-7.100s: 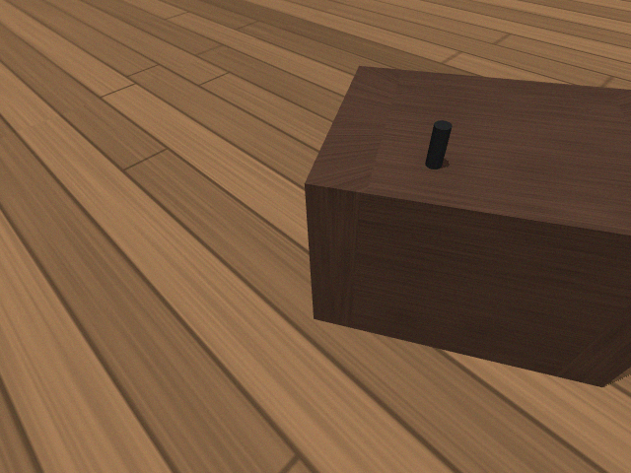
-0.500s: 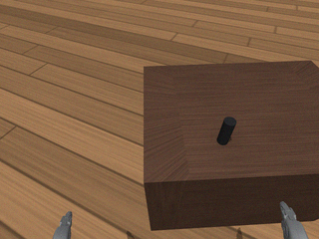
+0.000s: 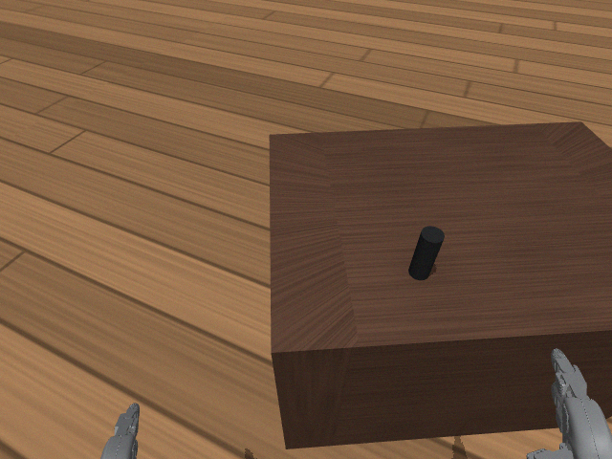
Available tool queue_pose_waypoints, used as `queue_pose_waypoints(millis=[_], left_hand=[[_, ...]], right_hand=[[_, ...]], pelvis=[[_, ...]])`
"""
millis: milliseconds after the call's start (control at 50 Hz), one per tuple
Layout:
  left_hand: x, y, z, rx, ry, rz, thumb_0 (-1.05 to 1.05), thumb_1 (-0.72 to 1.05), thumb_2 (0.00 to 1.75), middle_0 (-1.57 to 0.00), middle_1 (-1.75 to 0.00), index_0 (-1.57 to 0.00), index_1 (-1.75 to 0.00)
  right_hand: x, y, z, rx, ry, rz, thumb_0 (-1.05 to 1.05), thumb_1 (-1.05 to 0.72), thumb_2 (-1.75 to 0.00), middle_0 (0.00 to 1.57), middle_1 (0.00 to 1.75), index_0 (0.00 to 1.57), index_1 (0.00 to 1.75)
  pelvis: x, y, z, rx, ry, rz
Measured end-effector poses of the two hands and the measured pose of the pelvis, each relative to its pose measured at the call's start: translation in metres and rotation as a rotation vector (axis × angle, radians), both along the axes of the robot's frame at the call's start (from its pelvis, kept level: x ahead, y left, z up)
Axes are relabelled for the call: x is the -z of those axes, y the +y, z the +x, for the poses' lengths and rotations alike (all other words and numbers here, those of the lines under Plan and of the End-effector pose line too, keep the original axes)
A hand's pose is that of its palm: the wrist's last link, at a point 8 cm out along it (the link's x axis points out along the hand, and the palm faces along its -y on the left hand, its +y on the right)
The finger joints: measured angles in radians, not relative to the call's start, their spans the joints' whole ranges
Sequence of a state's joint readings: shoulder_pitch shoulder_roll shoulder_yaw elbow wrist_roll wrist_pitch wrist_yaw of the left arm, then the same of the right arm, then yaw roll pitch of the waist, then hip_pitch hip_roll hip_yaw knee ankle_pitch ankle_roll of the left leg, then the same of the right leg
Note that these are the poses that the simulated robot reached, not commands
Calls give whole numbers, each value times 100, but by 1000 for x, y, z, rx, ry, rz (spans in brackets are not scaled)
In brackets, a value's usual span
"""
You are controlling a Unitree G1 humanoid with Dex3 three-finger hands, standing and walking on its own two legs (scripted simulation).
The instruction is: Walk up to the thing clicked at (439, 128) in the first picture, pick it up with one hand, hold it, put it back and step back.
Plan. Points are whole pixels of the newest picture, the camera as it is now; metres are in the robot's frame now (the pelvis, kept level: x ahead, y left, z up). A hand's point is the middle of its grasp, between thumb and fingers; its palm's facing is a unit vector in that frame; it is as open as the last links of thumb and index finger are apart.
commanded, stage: rise first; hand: right
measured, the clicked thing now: (425, 254) +0.49 -0.22 -0.07
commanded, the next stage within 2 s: go down in 0.50 s
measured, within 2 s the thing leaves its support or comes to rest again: neither
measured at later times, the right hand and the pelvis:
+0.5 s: hand (545, 429) +0.17 -0.25 +0.01, palm faces +0.29 +0.89 -0.36, open 17.5 cm; pelvis -0.01 +0.01 +0.00, yaw -1 degrees
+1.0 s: hand (567, 370) +0.22 -0.29 +0.04, palm faces +0.34 +0.92 -0.21, open 17.4 cm; pelvis -0.02 +0.01 -0.01, yaw -1 degrees
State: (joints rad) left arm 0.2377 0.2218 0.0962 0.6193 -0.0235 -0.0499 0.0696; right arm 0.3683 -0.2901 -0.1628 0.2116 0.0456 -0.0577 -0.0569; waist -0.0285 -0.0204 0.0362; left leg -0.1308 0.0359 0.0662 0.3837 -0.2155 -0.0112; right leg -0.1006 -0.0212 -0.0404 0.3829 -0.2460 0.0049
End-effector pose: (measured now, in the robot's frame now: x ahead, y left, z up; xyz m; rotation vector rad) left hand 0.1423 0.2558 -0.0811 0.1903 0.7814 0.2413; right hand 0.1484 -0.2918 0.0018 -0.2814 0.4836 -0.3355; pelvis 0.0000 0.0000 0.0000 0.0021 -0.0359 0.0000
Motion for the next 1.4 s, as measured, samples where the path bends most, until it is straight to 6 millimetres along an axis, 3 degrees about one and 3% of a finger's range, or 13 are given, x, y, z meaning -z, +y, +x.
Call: queue_pose_waypoints(millis=[320, 620, 800, 920, 1160, 1300, 1400], left_hand=[[-3, 7, -6, 11, -36, -3, -1, -53, 6, -6, -6, -6, -6], [2, 12, -13, 2, -21, 0, -1, -52, 6, -6, -6, -6, -6], [3, 14, -7, 11, -22, 12, -1, -52, 5, -7, -6, -7, -6], [5, 18, -7, -3, -3, 31, -1, -52, 4, -7, -6, -7, -6], [-2, 6, -15, -2, -61, 75, -1, -51, 2, -6, -6, -7, -5], [6, 6, -40, -20, -11, 110, -1, -52, 3, -7, -6, -7, -5], [9, -3, -41, 3, 0, 126, -2, -52, 4, -7, -6, -7, -5]], right_hand=[[-22, 0, -15, 3, -90, -43, -1, 54, -4, 6, 6, 6, 5], [-38, -2, -18, -8, -149, -77, -1, 54, -5, 6, 6, 6, 5], [-40, -6, -14, 2, -222, -64, -1, 51, -6, 5, 6, 6, 5], [-41, -27, 9, 25, -286, -23, -1, 52, -6, 5, 6, 6, 6], [-53, -67, 93, -109, -421, 172, -1, 56, -5, 4, 7, 6, 6], [-45, -89, 114, -128, -446, 255, -1, 58, -5, 4, 7, 5, 6], [-40, -93, 125, -157, -463, 275, -1, 58, -6, 3, 7, 5, 6]], pelvis=[[0, 7, -10, 10, -20, -4], [0, 9, -15, 11, -20, -4], [1, 9, -16, 16, -5, -4], [4, 11, -20, 25, 10, -2], [12, 6, -27, 16, 78, 6], [19, -4, -29, 3, 127, 16], [23, -10, -30, -3, 150, 25]])
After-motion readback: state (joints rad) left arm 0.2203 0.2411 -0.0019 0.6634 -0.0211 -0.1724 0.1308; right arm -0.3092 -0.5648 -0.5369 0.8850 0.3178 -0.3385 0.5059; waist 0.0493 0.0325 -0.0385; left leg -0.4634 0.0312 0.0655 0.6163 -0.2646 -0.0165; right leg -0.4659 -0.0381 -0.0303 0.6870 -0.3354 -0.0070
